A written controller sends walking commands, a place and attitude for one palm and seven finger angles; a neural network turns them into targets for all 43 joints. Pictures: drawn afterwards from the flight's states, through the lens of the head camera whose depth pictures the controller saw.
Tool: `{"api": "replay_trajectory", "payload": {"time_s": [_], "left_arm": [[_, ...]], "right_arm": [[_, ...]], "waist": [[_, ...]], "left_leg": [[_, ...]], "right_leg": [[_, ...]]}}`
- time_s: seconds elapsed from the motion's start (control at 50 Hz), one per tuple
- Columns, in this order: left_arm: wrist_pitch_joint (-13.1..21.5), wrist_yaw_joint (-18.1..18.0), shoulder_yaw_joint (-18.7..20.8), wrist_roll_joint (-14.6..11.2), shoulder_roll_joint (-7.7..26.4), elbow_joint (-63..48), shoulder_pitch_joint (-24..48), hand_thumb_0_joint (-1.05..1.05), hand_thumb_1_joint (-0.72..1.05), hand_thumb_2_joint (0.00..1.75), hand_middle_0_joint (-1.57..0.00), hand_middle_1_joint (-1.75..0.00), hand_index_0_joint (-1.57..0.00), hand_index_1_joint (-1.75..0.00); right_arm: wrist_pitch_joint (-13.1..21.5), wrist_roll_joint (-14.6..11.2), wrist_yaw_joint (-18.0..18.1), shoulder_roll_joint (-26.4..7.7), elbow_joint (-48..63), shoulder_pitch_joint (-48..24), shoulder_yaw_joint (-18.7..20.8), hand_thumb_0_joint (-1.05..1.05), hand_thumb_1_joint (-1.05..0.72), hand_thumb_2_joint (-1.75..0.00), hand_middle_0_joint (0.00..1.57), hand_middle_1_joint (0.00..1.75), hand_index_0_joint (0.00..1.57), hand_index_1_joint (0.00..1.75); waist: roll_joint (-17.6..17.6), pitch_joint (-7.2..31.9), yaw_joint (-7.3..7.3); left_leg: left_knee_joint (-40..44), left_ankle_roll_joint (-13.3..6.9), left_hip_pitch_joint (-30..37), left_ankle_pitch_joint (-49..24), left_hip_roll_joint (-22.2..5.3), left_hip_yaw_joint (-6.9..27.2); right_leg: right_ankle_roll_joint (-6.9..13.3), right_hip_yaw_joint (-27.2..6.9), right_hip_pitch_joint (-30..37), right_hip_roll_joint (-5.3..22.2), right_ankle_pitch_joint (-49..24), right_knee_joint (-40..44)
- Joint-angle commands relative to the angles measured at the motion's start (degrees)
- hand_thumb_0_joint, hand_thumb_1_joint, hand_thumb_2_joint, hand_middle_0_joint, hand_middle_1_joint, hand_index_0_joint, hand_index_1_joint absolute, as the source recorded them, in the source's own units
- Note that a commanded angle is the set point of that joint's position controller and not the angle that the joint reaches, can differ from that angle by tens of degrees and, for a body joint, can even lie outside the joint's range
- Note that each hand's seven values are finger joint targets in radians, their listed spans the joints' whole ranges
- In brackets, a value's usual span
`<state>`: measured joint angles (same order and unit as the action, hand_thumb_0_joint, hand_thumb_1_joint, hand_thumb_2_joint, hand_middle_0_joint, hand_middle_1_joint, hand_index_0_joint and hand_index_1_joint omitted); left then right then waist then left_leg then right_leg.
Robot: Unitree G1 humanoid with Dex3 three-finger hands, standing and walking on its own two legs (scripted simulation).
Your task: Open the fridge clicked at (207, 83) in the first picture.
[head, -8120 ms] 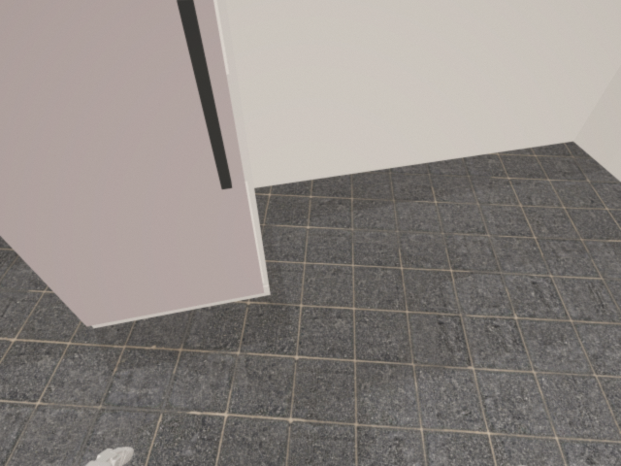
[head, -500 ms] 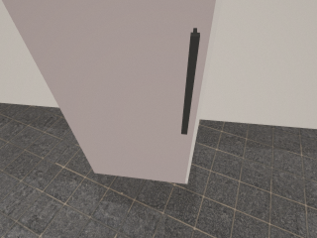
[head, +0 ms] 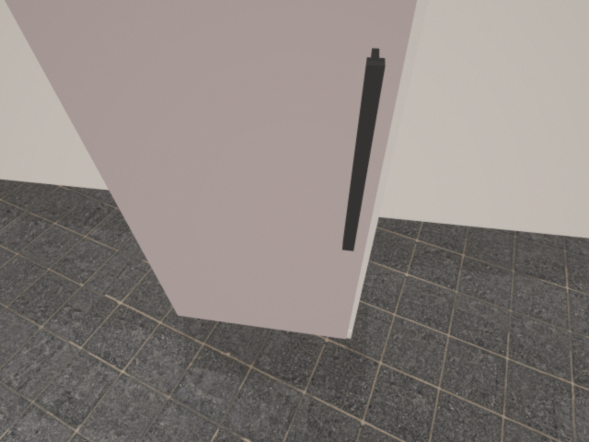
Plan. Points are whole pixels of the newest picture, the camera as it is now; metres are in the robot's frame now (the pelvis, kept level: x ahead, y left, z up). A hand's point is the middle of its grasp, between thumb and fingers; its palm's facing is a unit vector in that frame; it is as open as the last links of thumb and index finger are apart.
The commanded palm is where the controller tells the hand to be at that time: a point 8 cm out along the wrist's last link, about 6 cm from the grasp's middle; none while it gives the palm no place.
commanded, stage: look again from close up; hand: right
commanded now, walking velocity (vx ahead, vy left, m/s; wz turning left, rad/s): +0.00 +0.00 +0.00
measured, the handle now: (359, 168) +0.54 -0.08 +0.08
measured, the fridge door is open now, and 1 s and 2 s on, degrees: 0 0 0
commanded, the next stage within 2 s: none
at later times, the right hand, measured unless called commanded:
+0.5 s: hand out of the picture +0.01 -0.19 -0.18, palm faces -0.01 +0.98 -0.21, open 7.4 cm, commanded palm none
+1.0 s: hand out of the picture +0.01 -0.18 -0.18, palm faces -0.01 +0.98 -0.21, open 7.4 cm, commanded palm none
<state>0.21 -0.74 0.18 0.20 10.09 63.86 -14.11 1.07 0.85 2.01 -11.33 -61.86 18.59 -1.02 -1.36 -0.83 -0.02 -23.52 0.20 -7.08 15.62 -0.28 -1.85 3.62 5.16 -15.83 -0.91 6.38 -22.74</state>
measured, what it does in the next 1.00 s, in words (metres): stands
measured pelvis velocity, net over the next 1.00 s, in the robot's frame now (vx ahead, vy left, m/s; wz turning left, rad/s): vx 0.02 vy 0.00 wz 0.01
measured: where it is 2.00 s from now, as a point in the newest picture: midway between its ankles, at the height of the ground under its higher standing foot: outside the picture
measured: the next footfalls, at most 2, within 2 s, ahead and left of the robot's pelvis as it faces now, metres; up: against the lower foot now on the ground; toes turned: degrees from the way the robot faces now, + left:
none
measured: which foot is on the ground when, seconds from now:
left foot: down 0.00-1.00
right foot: down 0.00-1.00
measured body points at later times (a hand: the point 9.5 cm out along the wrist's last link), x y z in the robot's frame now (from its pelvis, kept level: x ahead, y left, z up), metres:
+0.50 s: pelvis +0.01 +0.00 +0.00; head +0.02 -0.01 +0.45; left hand +0.04 +0.24 -0.15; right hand +0.01 -0.24 -0.16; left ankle -0.03 +0.12 -0.74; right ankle +0.07 -0.08 -0.74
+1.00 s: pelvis +0.02 +0.00 +0.00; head +0.02 -0.01 +0.45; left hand +0.04 +0.24 -0.15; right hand +0.02 -0.24 -0.16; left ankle -0.03 +0.12 -0.74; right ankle +0.07 -0.08 -0.74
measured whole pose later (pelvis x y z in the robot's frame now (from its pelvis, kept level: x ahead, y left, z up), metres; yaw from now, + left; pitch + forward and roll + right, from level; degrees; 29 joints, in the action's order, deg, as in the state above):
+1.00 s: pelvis +0.02 +0.00 +0.00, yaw +1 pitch -1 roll +0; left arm 0.5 -1.1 -0.3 0.2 10.9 64.8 -13.0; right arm 1.0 0.8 1.9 -11.6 -63.3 17.6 -1.1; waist -1.4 -0.9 0.2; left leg -21.2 0.3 -4.0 16.1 -0.7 -1.1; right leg 3.4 5.8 -12.8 -1.3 7.4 -21.0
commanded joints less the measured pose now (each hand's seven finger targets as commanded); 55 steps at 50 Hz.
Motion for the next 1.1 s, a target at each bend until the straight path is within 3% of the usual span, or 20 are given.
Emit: {"api": "replay_trajectory", "payload": {"time_s": [0.0, 1.08], "left_arm": [[1.31, -0.29, 1.41, 0.19, 8.64, -2.41, -0.88, 0.0, 0.9, 0.9, -0.2, -0.3, -0.2, -0.3], [1.47, -0.59, 0.91, 0.14, 8.88, -1.19, 0.23, 0.0, 0.9, 0.9, -0.2, -0.3, -0.2, -0.3]], "right_arm": [[0.54, 0.18, 0.13, -6.24, 1.53, 4.43, 1.41, 0.0, -0.9, -0.9, 0.2, 0.3, 0.2, 0.3], [0.53, 0.1, 0.06, -6.84, 0.1, 3.23, 1.35, 0.0, -0.9, -0.9, 0.2, 0.3, 0.2, 0.3]], "waist": [[1.62, -1.55, 0.25], [1.32, -2.04, 0.29]], "left_leg": [[5.38, -2.42, -6.15, -1.76, -5.72, 5.09], [7.29, -1.72, -4.63, -3.98, -6.38, 5.2]], "right_leg": [[-1.03, -9.83, 5.06, 8.15, 4.32, 5.44], [-1.27, -8.62, 8.05, 8.27, -0.48, 5.57]]}}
